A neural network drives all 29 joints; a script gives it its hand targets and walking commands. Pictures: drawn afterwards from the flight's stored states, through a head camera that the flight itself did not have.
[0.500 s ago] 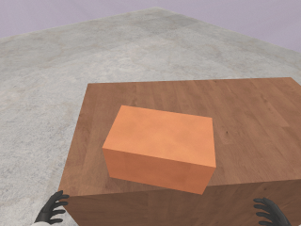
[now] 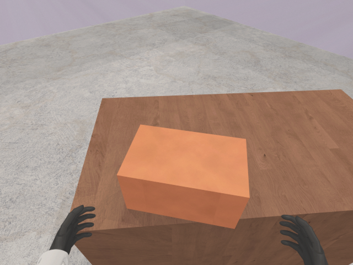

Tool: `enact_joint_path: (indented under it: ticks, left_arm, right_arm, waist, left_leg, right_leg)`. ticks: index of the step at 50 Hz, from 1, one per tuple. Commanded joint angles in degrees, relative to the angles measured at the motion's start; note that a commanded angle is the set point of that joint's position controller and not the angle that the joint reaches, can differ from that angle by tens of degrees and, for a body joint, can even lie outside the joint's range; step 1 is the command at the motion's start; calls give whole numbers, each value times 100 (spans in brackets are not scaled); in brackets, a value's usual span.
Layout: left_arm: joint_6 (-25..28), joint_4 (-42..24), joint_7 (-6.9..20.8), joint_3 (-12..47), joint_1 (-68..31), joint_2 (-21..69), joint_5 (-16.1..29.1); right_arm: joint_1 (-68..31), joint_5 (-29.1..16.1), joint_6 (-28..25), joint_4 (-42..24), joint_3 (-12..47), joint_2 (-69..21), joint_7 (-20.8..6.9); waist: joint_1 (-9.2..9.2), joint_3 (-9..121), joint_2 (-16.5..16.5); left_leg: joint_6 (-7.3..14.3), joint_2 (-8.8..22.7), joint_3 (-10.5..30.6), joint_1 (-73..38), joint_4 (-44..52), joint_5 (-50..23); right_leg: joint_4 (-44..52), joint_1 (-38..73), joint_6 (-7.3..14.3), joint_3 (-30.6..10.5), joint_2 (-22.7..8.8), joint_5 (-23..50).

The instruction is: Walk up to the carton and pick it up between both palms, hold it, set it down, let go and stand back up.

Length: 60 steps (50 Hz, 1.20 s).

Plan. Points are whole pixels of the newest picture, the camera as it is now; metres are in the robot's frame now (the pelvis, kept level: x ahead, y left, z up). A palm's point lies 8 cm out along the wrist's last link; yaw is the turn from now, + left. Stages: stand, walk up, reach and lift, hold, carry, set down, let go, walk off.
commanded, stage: reach and lift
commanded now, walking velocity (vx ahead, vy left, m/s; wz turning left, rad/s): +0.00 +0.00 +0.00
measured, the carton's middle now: (185, 174) +0.39 +0.00 -0.03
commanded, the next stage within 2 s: none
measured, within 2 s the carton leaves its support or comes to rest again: neither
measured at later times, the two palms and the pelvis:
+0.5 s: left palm (68, 227) +0.22 +0.25 +0.03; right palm (299, 236) +0.19 -0.21 +0.03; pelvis +0.01 +0.00 +0.00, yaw +0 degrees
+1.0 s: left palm (75, 188) +0.29 +0.25 +0.06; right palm (287, 192) +0.27 -0.21 +0.06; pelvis +0.03 +0.00 +0.00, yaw +0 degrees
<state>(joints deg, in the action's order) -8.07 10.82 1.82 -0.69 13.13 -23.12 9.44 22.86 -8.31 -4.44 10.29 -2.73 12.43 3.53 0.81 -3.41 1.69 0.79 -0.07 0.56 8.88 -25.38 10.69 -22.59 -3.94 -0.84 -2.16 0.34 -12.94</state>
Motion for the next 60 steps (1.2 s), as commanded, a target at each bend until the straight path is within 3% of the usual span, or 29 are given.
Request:
enact_joint_path:
  ticks: [1, 12, 17, 19, 20, 27, 32, 36, 40, 43, 49, 53, 60]
  left_arm:
    - [558, -1194, 124, -512, -31, -834, 593]
    - [1236, -1601, 339, -482, 262, -883, 767]
    - [1397, -1509, 408, -456, 59, -1011, 920]
    - [1381, -1487, 380, -412, -144, -1057, 947]
    - [1330, -1337, 379, -474, -268, -1081, 963]
    - [976, -1617, 254, -327, -1193, -1149, 1127]
    - [733, -1892, 196, -338, -1577, -1149, 1141]
    - [486, -1702, 241, -493, -1706, -1098, 1068]
    - [245, -1699, 287, -602, -1957, -1006, 974]
    - [86, -1761, 340, -791, -2007, -1006, 925]
    - [-191, -1803, 367, -822, -2467, -964, 855]
    - [-370, -1674, 408, -956, -2945, -1077, 817]
    - [-745, -924, 387, -969, -3898, -1127, 638]
  right_arm:
    - [20, -122, -14, -2123, -31, -110, 211]
    - [301, -467, -336, -2647, 264, -280, 437]
    - [59, -454, -351, -2854, 249, -263, 531]
    - [-101, -433, -233, -2738, 229, -253, 524]
    - [-263, -394, -171, -2737, 195, -228, 533]
    - [-1063, -351, 400, -2817, -90, -137, 554]
    - [-1357, -409, 811, -2725, -189, -43, 536]
    - [-1570, -464, 1001, -2559, -190, 30, 564]
    - [-1806, -519, 1066, -2443, -259, 177, 611]
    - [-1946, -625, 1047, -2674, -122, 267, 663]
    - [-2350, -716, 1096, -2519, -216, 508, 743]
    - [-2775, -720, 1293, -2311, -194, 546, 778]
    - [-3598, -645, 1757, -1459, -356, 652, 778]
  waist:
    - [211, 167, -188]
    - [189, 569, -308]
    - [188, 498, -240]
    - [155, 416, -357]
    - [199, 309, -320]
    - [30, 352, -484]
    - [-64, 570, -503]
    - [-38, 598, -445]
    - [-129, 768, -544]
    - [-54, 1072, -476]
    - [-221, 1336, -540]
    - [-292, 1322, -525]
    - [-400, 1047, -555]
  left_leg:
    - [-161, -22, -444, -973, 887, -120]
    - [-245, -24, -214, -1334, 532, -1321]
    - [-213, 16, -153, -1192, 555, -947]
    - [-204, 28, -149, -1090, 631, -635]
    - [-180, 27, -182, -956, 685, -448]
    - [-182, 121, -213, -743, 879, 444]
    - [-215, 168, -200, -649, 891, 336]
    - [-201, 149, -235, -783, 843, 13]
    - [-264, 132, -248, -975, 749, -603]
    - [-246, 61, -267, -1109, 610, -1286]
    - [-357, 53, -215, -1433, 456, -1961]
    - [-320, 47, -234, -1363, 509, -1746]
    - [-223, 113, -235, -1156, 786, -759]
  right_leg:
    - [998, -793, 115, -113, -104, -361]
    - [867, -562, 122, -53, 5, 691]
    - [911, -632, 179, -81, 30, 287]
    - [905, -678, 213, -112, 7, 7]
    - [905, -674, 213, -120, -4, -124]
    - [878, -832, 257, -155, -37, -754]
    - [788, -736, 234, -155, -50, -462]
    - [830, -645, 178, -193, -57, -119]
    - [774, -471, 132, -137, -33, 477]
    - [683, -219, 51, -142, -23, 1305]
    - [619, -156, 41, -55, 39, 1975]
    - [632, -125, 18, -44, 5, 1913]
    - [734, -397, 87, 27, 10, 966]
